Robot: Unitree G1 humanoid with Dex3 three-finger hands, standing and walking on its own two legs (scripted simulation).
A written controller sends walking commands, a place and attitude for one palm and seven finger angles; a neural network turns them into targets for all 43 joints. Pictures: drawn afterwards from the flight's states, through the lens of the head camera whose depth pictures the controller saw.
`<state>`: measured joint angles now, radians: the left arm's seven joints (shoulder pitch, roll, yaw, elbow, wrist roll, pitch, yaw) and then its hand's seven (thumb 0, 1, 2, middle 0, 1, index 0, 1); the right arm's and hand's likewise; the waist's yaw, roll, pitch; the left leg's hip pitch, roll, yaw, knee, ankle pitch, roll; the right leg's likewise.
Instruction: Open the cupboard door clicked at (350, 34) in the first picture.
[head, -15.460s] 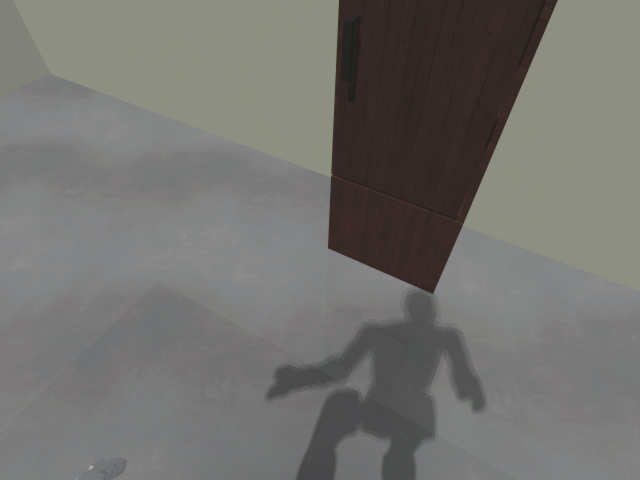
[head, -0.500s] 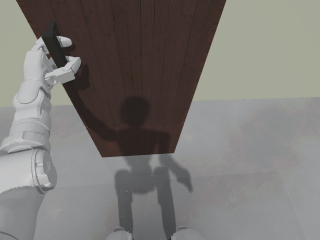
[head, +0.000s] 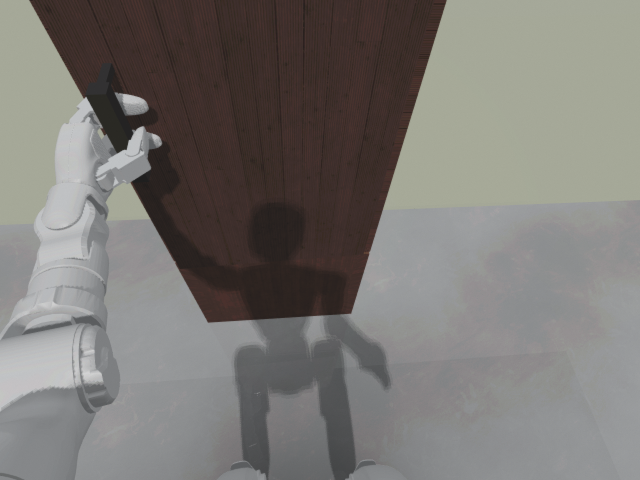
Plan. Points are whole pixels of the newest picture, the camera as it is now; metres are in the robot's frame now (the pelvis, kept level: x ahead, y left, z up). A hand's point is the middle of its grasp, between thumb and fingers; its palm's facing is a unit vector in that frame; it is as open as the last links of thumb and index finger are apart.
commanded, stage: pull the door open along its arc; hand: left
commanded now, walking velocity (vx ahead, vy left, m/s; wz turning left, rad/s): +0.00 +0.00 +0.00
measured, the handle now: (125, 126) +0.54 +0.21 +0.12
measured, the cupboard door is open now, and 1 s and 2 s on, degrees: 2 43 42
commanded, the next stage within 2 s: open thumb and fingers to let go in 0.86 s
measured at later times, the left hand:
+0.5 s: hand (177, 246) +0.36 +0.13 +0.11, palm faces +0.35 -0.94 +0.03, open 5.6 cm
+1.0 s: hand (256, 322) +0.27 +0.05 +0.12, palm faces +0.37 -0.93 +0.00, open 5.7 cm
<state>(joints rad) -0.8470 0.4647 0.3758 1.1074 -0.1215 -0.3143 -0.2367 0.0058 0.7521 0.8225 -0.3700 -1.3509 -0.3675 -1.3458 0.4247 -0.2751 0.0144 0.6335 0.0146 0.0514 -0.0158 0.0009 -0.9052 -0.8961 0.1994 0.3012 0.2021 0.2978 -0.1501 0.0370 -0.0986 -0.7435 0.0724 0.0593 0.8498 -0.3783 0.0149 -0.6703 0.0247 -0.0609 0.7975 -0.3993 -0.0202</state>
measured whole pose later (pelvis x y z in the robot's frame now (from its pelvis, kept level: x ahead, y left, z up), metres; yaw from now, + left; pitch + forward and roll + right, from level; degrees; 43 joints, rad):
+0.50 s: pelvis +0.01 -0.02 +0.02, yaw +2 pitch +6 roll +0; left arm -0.20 0.02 0.08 0.30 -0.07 -0.11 0.30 -0.01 0.72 0.77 -0.40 -1.35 -0.39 -1.35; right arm 0.19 -0.21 0.01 0.56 -0.01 0.04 0.00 0.00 -0.91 -0.90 0.20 0.30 0.20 0.30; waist -0.01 0.04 -0.10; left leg -0.47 0.05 0.05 0.71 -0.34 -0.01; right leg -0.41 0.01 -0.07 0.71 -0.39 -0.04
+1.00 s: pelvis +0.01 -0.04 +0.02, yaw +4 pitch +0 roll +1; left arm 0.20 -0.07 -0.26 -0.10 0.04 -0.03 0.50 0.00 0.71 0.76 -0.38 -1.35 -0.39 -1.35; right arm 0.19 -0.20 0.01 0.57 -0.04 0.07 -0.01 0.01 -0.91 -0.90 0.20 0.30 0.20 0.30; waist 0.00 0.05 -0.04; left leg -0.35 0.05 0.00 0.67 -0.33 -0.03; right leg -0.28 0.01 -0.12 0.68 -0.41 -0.07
